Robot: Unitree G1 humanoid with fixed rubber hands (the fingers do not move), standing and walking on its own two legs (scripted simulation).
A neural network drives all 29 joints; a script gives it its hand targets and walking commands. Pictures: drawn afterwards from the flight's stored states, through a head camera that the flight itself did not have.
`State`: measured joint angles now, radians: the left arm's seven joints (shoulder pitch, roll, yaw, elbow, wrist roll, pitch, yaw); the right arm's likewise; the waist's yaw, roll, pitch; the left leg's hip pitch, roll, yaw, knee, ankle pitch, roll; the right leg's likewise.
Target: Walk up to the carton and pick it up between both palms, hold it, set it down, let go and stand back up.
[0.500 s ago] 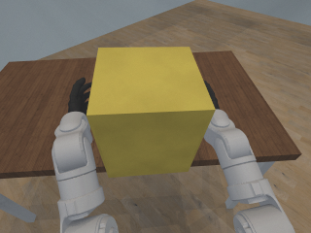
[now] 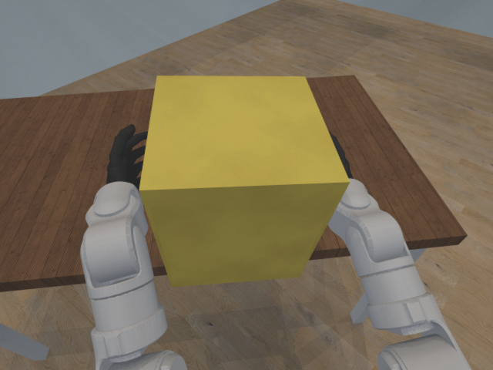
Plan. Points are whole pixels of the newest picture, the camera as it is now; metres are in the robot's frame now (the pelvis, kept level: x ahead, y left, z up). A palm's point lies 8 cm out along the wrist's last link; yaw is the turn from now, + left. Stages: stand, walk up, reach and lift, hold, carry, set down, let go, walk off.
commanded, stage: hold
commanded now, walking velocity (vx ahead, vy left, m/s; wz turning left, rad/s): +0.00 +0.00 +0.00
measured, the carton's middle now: (235, 186) +0.35 +0.00 +0.13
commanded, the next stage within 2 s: none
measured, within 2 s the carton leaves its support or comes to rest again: neither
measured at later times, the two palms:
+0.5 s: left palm (117, 182) +0.34 +0.16 +0.18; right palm (327, 171) +0.35 -0.14 +0.15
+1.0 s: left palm (126, 180) +0.34 +0.15 +0.18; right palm (338, 176) +0.34 -0.15 +0.15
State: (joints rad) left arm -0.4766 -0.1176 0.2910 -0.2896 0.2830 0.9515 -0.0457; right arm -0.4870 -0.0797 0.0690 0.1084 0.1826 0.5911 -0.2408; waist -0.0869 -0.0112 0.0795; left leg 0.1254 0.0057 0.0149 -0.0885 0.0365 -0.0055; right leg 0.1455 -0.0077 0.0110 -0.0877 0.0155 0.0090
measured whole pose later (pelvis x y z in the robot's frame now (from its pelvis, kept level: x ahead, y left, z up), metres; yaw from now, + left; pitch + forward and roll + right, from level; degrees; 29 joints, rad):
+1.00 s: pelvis +0.00 +0.00 +0.00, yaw +0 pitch -5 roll +0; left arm -0.50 -0.12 0.31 -0.26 0.28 0.94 -0.05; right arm -0.50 -0.07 0.05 0.12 0.17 0.59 -0.24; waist -0.09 -0.01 0.08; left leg 0.13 0.01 0.01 -0.09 0.04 -0.01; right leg 0.15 -0.01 0.01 -0.09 0.01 0.01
